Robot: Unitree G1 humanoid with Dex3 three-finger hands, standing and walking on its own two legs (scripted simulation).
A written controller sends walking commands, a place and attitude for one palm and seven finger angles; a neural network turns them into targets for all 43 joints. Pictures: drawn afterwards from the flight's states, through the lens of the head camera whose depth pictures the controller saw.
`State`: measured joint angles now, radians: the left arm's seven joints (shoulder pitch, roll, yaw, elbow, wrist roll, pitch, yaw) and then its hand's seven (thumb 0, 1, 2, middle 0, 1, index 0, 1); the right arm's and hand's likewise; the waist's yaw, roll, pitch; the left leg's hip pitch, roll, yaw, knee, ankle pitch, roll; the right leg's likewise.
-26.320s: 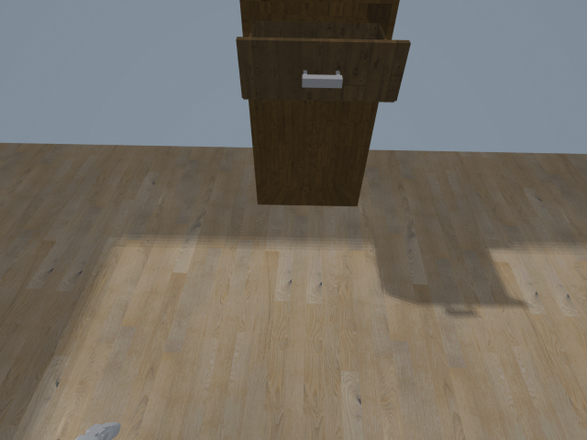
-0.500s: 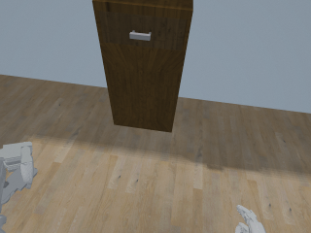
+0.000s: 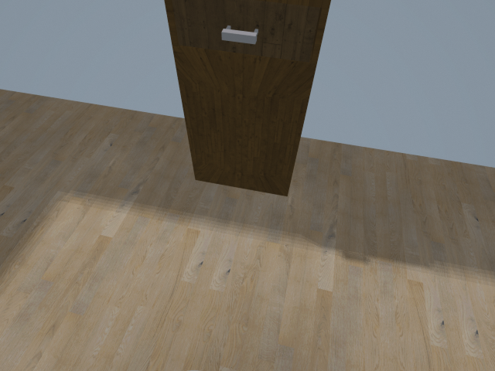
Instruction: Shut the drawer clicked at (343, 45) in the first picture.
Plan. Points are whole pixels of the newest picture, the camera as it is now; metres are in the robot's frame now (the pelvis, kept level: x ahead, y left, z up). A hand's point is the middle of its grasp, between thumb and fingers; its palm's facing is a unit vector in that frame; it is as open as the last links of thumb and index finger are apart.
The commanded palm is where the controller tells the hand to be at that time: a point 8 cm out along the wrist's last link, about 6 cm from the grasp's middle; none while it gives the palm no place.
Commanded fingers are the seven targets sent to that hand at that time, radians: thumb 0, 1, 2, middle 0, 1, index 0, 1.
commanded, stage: let the arm hang, fingers relaxed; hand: left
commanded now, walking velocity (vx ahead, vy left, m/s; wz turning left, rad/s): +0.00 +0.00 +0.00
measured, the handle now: (240, 33) +1.01 +0.08 +0.05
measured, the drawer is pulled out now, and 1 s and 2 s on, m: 0.00 0.00 0.00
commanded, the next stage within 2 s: look to check the result in 0.66 s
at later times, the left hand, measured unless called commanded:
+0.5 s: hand out of the picture +0.05 +0.18 -0.16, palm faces +0.01 -0.98 -0.19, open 7.2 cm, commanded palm none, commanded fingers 0.00 0.90 0.90 -0.20 -0.30 -0.20 -0.30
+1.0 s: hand out of the picture +0.05 +0.18 -0.16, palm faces +0.01 -0.98 -0.19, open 7.3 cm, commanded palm none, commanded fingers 0.00 0.90 0.90 -0.20 -0.30 -0.20 -0.30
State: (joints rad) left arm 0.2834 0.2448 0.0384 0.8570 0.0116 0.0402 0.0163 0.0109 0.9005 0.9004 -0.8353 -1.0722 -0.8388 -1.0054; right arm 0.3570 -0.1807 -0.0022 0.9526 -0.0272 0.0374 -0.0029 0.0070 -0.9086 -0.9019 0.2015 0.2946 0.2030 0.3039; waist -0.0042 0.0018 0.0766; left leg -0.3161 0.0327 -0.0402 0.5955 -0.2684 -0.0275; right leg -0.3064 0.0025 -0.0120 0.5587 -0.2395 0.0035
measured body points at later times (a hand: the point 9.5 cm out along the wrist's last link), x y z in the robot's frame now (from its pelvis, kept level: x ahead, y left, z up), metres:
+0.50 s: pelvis +0.02 +0.01 +0.01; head +0.04 +0.01 +0.46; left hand +0.05 +0.24 -0.15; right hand +0.02 -0.21 -0.15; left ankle +0.03 +0.14 -0.73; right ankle +0.04 -0.12 -0.73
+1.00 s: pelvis +0.03 +0.00 +0.01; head +0.05 +0.00 +0.46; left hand +0.05 +0.23 -0.15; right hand +0.02 -0.21 -0.15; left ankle +0.03 +0.14 -0.73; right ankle +0.04 -0.12 -0.73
